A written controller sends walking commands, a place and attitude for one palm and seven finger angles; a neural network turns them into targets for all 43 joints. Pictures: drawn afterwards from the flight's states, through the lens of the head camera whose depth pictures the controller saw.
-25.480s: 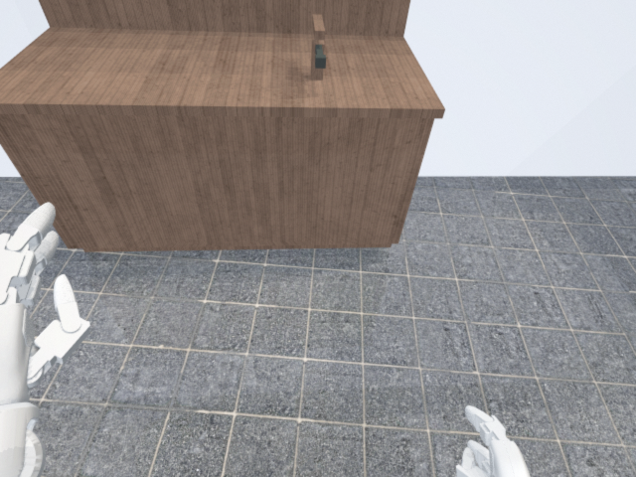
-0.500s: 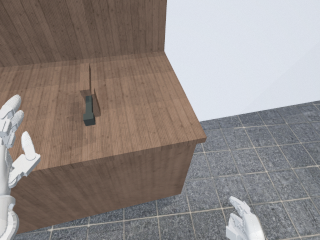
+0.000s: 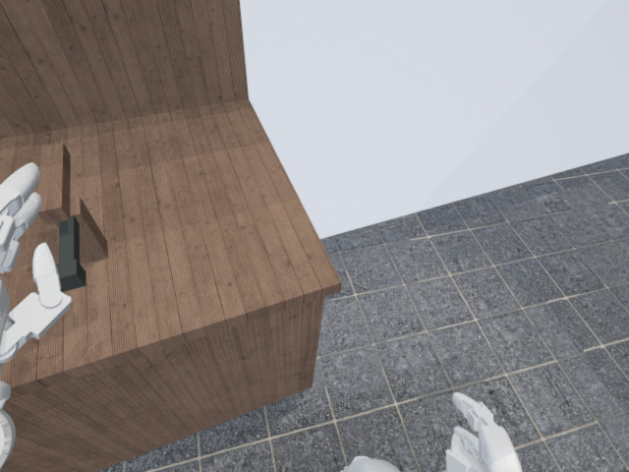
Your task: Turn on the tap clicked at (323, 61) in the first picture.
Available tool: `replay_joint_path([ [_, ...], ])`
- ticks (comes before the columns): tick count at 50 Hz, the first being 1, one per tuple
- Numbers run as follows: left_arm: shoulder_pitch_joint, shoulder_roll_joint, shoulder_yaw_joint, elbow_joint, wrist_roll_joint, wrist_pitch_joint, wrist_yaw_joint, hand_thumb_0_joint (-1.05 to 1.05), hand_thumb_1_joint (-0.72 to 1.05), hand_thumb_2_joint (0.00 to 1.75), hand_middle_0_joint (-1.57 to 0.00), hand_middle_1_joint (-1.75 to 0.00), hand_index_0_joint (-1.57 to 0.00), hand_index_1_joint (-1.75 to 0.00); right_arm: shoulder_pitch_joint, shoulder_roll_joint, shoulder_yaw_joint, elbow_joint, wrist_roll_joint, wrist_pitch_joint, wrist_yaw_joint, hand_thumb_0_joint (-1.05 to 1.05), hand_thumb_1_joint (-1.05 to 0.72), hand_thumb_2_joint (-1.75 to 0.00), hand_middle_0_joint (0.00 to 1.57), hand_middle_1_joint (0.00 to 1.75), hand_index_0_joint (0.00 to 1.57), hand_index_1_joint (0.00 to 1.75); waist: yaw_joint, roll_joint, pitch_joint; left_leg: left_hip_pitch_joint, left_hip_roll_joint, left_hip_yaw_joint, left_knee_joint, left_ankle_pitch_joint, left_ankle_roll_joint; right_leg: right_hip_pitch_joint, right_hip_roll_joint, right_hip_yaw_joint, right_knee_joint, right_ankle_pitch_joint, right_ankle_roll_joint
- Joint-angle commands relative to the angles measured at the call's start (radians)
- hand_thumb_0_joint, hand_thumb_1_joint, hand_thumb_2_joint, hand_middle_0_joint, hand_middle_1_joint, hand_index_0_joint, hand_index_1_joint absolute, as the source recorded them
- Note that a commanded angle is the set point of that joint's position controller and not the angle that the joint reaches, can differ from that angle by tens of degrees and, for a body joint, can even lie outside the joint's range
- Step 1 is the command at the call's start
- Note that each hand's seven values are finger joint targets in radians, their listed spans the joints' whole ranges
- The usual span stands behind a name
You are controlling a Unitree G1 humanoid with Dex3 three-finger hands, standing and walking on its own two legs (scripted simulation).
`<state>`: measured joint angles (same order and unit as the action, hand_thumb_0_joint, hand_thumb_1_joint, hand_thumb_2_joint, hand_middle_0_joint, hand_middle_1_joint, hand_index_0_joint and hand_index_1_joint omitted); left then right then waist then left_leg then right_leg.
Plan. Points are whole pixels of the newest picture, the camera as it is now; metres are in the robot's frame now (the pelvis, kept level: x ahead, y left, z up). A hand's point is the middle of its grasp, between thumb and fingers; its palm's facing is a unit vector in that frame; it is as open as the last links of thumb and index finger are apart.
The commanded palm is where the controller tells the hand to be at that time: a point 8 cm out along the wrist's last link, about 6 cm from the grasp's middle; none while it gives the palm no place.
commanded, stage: come to a stop and stand still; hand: left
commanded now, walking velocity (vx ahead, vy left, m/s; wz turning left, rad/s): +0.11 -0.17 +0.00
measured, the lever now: (69, 275) +0.33 +0.34 +0.05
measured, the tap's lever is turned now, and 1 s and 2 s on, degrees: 0 0 0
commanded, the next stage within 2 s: look again from close up in 1.28 s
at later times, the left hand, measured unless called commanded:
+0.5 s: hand (108, 264) +0.26 +0.21 +0.19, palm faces +0.42 -0.81 -0.40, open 7.4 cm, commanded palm +0.20 +0.24 +0.18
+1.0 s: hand (116, 266) +0.27 +0.21 +0.17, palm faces +0.30 -0.88 -0.38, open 7.4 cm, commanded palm +0.21 +0.27 +0.18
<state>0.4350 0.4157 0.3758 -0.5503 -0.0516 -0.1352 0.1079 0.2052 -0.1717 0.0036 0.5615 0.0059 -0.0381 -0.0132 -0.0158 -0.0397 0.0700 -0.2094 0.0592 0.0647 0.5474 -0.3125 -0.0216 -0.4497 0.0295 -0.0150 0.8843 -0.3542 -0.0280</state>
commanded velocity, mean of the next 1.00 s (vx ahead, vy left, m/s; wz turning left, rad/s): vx -0.04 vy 0.04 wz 0.00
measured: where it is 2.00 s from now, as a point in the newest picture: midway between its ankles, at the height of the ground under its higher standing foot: outside the picture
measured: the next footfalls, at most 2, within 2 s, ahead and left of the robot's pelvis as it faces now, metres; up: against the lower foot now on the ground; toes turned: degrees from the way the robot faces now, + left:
right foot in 0.08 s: +0.10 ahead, -0.12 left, +0.00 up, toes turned +5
left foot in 0.28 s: +0.02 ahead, +0.08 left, +0.00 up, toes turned +6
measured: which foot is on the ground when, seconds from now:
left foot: down 0.00-0.08, up 0.10-0.26, down 0.28-1.00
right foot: up 0.00-0.06, down 0.08-1.00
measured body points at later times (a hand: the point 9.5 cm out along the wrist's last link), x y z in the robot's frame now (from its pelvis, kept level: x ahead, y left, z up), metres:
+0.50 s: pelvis +0.05 -0.04 +0.01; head +0.07 -0.03 +0.45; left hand +0.23 +0.25 +0.21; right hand +0.24 -0.27 -0.06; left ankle +0.04 +0.07 -0.73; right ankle +0.08 -0.13 -0.73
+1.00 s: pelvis +0.04 -0.01 +0.01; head +0.06 -0.01 +0.45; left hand +0.25 +0.26 +0.19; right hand +0.20 -0.24 -0.08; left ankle +0.04 +0.07 -0.73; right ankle +0.08 -0.13 -0.73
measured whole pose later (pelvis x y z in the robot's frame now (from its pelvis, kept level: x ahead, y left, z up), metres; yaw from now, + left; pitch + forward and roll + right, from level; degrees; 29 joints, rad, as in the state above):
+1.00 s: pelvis +0.04 -0.01 +0.01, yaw -1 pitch -1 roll +0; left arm 0.41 0.35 0.30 -0.45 -0.04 -0.25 0.10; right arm 0.23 -0.20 0.01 0.58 0.02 -0.16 0.00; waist 0.01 0.00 0.07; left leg -0.21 -0.02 0.09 0.47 -0.25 0.05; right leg -0.27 -0.02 -0.02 0.46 -0.18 0.01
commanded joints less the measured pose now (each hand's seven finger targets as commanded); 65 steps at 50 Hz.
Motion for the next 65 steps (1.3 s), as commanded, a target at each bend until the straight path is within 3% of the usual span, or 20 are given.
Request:
replay_joint_path([
  [1,0.077,0.144,0.153,-0.166,-0.002,-0.074,0.018,0.00,0.90,0.90,-0.20,-0.30,-0.20,-0.30,-0.062,-0.140,-0.052,-0.161,0.022,-0.045,0.005,0.00,-0.90,-0.90,0.20,0.30,0.20,0.30,0.036,0.222,-0.165,-0.124,0.174,-0.051,-0.023,0.310,0.093,0.322,-0.006,-0.095,-0.334,0.181,-0.003],
  [3,0.006,0.171,0.175,-0.123,-0.003,-0.078,0.020,0.00,0.90,0.90,-0.20,-0.30,-0.20,-0.30,-0.058,-0.131,-0.056,-0.148,0.027,-0.055,0.002,0.00,-0.90,-0.90,0.20,0.30,0.20,0.30,0.037,0.034,-0.188,-0.212,0.093,0.004,0.219,0.114,0.065,0.437,-0.046,-0.031,-0.435,0.214,-0.024],
  [5,-0.060,0.191,0.180,-0.085,-0.008,-0.076,0.032,0.00,0.90,0.90,-0.20,-0.30,-0.20,-0.30,-0.058,-0.119,-0.057,-0.143,0.025,-0.076,-0.003,0.00,-0.90,-0.90,0.20,0.30,0.20,0.30,0.021,-0.250,-0.194,-0.299,-0.059,-0.007,0.534,-0.228,0.023,0.376,-0.308,0.374,-0.608,0.235,-0.159],
  [6,-0.085,0.130,0.121,-0.097,-0.010,-0.065,0.029,0.00,0.90,0.90,-0.20,-0.30,-0.20,-0.30,-0.053,-0.131,-0.062,-0.133,0.032,-0.081,-0.001,0.00,-0.90,-0.90,0.20,0.30,0.20,0.30,0.019,-0.252,-0.157,-0.248,-0.043,-0.071,0.558,-0.250,0.018,0.261,-0.345,0.440,-0.677,0.137,-0.178],
  [8,-0.076,0.130,0.099,-0.119,-0.003,-0.061,0.031,0.00,0.90,0.90,-0.20,-0.30,-0.20,-0.30,-0.078,-0.122,-0.039,-0.110,0.024,-0.081,-0.003,0.00,-0.90,-0.90,0.20,0.30,0.20,0.30,0.015,-0.124,-0.083,-0.168,0.011,-0.091,0.423,-0.172,0.034,0.129,-0.335,0.355,-0.657,0.087,-0.166],
  [11,-0.088,0.142,0.097,-0.215,0.004,-0.087,0.050,0.00,0.90,0.90,-0.20,-0.30,-0.20,-0.30,-0.114,-0.105,-0.012,-0.085,0.004,-0.082,-0.025,0.00,-0.90,-0.90,0.20,0.30,0.20,0.30,0.012,0.024,-0.167,0.014,-0.030,-0.033,-0.019,0.002,0.041,0.202,-0.244,0.148,-0.536,0.203,-0.089],
  [13,-0.067,0.121,0.079,-0.260,0.010,-0.103,0.064,0.00,0.90,0.90,-0.20,-0.30,-0.20,-0.30,-0.106,-0.117,-0.028,-0.106,-0.001,-0.102,-0.037,0.00,-0.90,-0.90,0.20,0.30,0.20,0.30,0.027,0.074,-0.188,0.063,-0.025,-0.062,-0.148,0.125,0.041,0.266,-0.196,0.128,-0.482,0.190,-0.048],
  [16,-0.027,0.138,0.094,-0.278,0.012,-0.098,0.075,0.00,0.90,0.90,-0.20,-0.30,-0.20,-0.30,-0.103,-0.157,-0.060,-0.127,0.021,-0.107,-0.038,0.00,-0.90,-0.90,0.20,0.30,0.20,0.30,0.039,0.103,-0.191,0.048,0.095,-0.181,-0.126,0.329,0.068,0.283,-0.153,0.124,-0.436,0.280,-0.023],
  [18,-0.030,0.152,0.109,-0.270,0.016,-0.102,0.074,0.00,0.90,0.90,-0.20,-0.30,-0.20,-0.30,-0.120,-0.135,-0.034,-0.131,0.014,-0.105,-0.039,0.00,-0.90,-0.90,0.20,0.30,0.20,0.30,0.038,0.234,-0.151,-0.062,0.105,-0.191,-0.166,0.261,0.067,0.342,-0.128,0.066,-0.426,0.298,0.000],
  [26,0.043,0.076,0.073,-0.093,-0.005,-0.072,0.062,0.00,0.90,0.90,-0.20,-0.30,-0.20,-0.30,-0.075,-0.150,-0.047,-0.133,0.019,-0.092,-0.039,0.00,-0.90,-0.90,0.20,0.30,0.20,0.30,0.018,0.029,-0.193,-0.012,0.045,-0.139,-0.092,0.245,0.028,0.334,-0.176,0.131,-0.499,0.419,-0.034],
  [36,-0.132,0.119,0.054,-0.213,0.011,-0.069,0.072,0.00,0.90,0.90,-0.20,-0.30,-0.20,-0.30,-0.108,-0.146,-0.033,-0.133,0.009,-0.089,-0.055,0.00,-0.90,-0.90,0.20,0.30,0.20,0.30,0.029,0.106,-0.138,-0.035,0.059,-0.164,-0.194,0.132,0.048,0.322,-0.133,0.104,-0.528,0.245,-0.009],
  [37,-1.094,0.872,0.600,-0.310,0.172,-0.166,0.062,0.00,0.90,0.90,-0.20,-0.30,-0.20,-0.30,0.055,-0.148,-0.034,-0.098,-0.035,-0.152,-0.049,0.00,-0.90,-0.90,0.20,0.30,0.20,0.30,0.047,-0.028,0.054,-0.173,0.034,-0.063,-0.020,0.228,0.051,0.125,-0.123,0.132,-0.600,0.253,0.048],
  [38,-0.556,0.286,0.218,0.221,0.072,-0.134,0.006,0.00,0.90,0.90,-0.20,-0.30,-0.20,-0.30,-0.015,-0.068,-0.014,-0.039,-0.011,-0.152,-0.040,0.00,-0.90,-0.90,0.20,0.30,0.20,0.30,0.040,-0.021,-0.170,-0.018,-0.054,-0.071,-0.024,0.160,0.049,0.178,-0.190,0.158,-0.564,0.279,-0.049],
  [39,-0.316,0.193,0.144,0.135,0.029,-0.137,0.009,0.00,0.90,0.90,-0.20,-0.30,-0.20,-0.30,-0.025,-0.101,-0.035,-0.115,0.003,-0.164,-0.032,0.00,-0.90,-0.90,0.20,0.30,0.20,0.30,0.075,0.030,-0.082,-0.005,-0.027,-0.063,-0.057,0.128,0.025,0.197,-0.180,0.232,-0.625,0.300,-0.024],
  [41,-0.269,0.043,0.004,0.084,0.003,-0.162,-0.007,0.00,0.90,0.90,-0.20,-0.30,-0.20,-0.30,-0.057,-0.132,-0.041,-0.106,0.009,-0.176,-0.013,0.00,-0.90,-0.90,0.20,0.30,0.20,0.30,0.054,0.230,-0.224,0.055,-0.029,-0.061,-0.142,0.143,0.034,0.311,-0.160,0.170,-0.524,0.253,-0.037],
  [43,-0.174,0.058,-0.014,-0.060,0.003,-0.179,-0.003,0.00,0.90,0.90,-0.20,-0.30,-0.20,-0.30,-0.052,-0.153,-0.043,-0.118,0.005,-0.180,0.009,0.00,-0.90,-0.90,0.20,0.30,0.20,0.30,0.066,0.253,-0.250,0.013,0.024,-0.103,-0.189,0.184,0.053,0.365,-0.114,0.110,-0.462,0.237,-0.004],
  [50,-0.029,0.177,0.164,-0.049,-0.009,-0.166,0.017,0.00,0.90,0.90,-0.20,-0.30,-0.20,-0.30,-0.078,-0.152,-0.043,-0.150,0.014,-0.167,-0.008,0.00,-0.90,-0.90,0.20,0.30,0.20,0.30,0.058,-0.089,-0.153,-0.135,0.034,-0.137,-0.232,0.046,0.053,0.371,-0.089,0.048,-0.457,0.168,0.017],
  [56,-0.196,0.148,0.119,-0.114,-0.002,-0.188,0.007,0.00,0.90,0.90,-0.20,-0.30,-0.20,-0.30,-0.082,-0.140,-0.033,-0.139,0.010,-0.181,-0.027,0.00,-0.90,-0.90,0.20,0.30,0.20,0.30,0.045,0.156,-0.133,-0.115,0.047,-0.136,-0.245,0.070,0.059,0.367,-0.089,0.034,-0.405,0.230,0.010],
  [61,-0.191,0.051,0.002,-0.108,0.012,-0.177,0.006,0.00,0.90,0.90,-0.20,-0.30,-0.20,-0.30,-0.062,-0.146,-0.039,-0.110,0.007,-0.206,-0.011,0.00,-0.90,-0.90,0.20,0.30,0.20,0.30,0.043,0.108,-0.165,-0.011,0.017,-0.099,-0.175,0.210,0.038,0.349,-0.094,0.062,-0.452,0.336,0.002],
  [65,-0.177,0.063,0.017,-0.082,0.020,-0.165,0.018,0.00,0.90,0.90,-0.20,-0.30,-0.20,-0.30,-0.060,-0.159,-0.043,-0.107,0.000,-0.190,-0.008,0.00,-0.90,-0.90,0.20,0.30,0.20,0.30,0.042,0.096,-0.147,-0.039,0.020,-0.112,-0.189,0.216,0.027,0.359,-0.089,0.061,-0.458,0.334,0.001],
])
